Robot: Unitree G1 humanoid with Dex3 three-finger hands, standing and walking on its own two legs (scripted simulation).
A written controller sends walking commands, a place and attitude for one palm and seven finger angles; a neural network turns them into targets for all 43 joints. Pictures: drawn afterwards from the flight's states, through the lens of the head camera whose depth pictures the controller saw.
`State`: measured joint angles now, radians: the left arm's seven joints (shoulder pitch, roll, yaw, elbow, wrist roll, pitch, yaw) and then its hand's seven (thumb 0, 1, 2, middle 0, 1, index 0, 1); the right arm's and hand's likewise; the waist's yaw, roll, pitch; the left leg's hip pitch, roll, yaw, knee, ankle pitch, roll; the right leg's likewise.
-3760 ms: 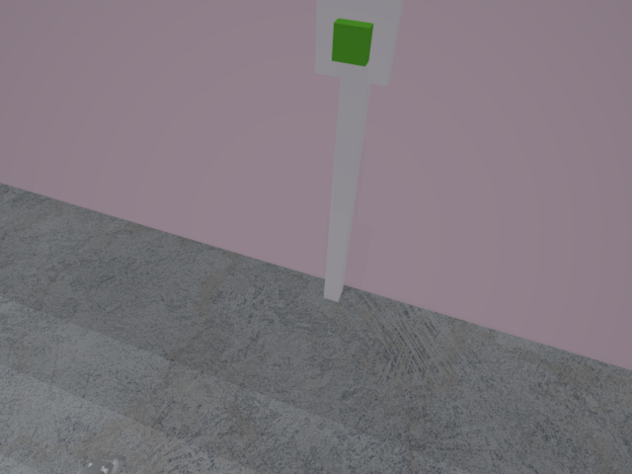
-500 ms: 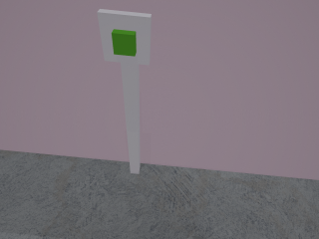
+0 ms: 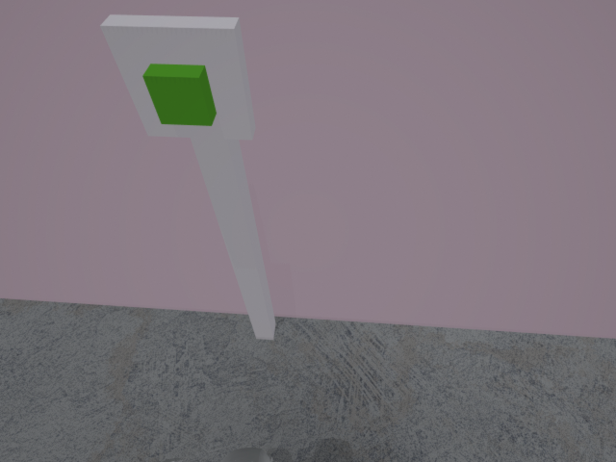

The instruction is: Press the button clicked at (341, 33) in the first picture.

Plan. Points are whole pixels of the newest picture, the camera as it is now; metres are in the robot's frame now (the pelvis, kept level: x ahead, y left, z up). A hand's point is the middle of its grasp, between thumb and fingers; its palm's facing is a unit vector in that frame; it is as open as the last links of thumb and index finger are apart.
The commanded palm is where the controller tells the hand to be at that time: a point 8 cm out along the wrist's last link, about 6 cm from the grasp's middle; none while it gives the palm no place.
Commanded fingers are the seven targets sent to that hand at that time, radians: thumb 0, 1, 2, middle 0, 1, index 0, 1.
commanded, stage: come to a stop and stand still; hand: left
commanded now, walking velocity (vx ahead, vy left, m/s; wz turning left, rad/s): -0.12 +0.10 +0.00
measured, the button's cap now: (182, 94) +0.52 +0.19 +0.19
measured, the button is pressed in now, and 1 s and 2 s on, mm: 0 0 0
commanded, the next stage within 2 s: look again from close up in 1.22 s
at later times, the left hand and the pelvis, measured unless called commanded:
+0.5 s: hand out of the picture -0.03 +0.27 -0.18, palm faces +0.04 -0.99 -0.16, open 7.3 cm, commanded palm none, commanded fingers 0.00 0.90 0.90 -0.20 -0.30 -0.20 -0.30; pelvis -0.02 +0.08 +0.02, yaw -2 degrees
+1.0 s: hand out of the picture -0.01 +0.17 -0.17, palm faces +0.00 -0.98 -0.22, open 7.2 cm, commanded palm none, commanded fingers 0.00 0.90 0.90 -0.20 -0.30 -0.20 -0.30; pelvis -0.04 +0.00 +0.00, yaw -2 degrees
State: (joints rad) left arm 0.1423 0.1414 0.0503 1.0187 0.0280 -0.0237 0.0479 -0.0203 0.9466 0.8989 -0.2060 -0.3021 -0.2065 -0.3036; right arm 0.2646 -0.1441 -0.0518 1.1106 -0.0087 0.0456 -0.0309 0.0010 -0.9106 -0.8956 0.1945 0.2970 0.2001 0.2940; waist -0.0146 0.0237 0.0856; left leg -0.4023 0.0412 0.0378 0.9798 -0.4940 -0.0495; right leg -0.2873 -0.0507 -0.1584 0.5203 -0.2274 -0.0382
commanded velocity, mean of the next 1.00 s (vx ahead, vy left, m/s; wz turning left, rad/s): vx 0.01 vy -0.08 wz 0.00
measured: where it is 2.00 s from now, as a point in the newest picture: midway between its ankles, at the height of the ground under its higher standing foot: outside the picture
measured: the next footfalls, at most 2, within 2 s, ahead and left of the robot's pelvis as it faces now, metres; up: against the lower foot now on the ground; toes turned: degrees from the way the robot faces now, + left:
left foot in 0.20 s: +0.02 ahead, +0.13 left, +0.00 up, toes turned +0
right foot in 0.78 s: -0.03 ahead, -0.10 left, +0.00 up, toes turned -5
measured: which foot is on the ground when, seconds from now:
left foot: up 0.00-0.18, down 0.20-1.00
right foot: down 0.00-0.22, up 0.24-0.76, down 0.78-1.00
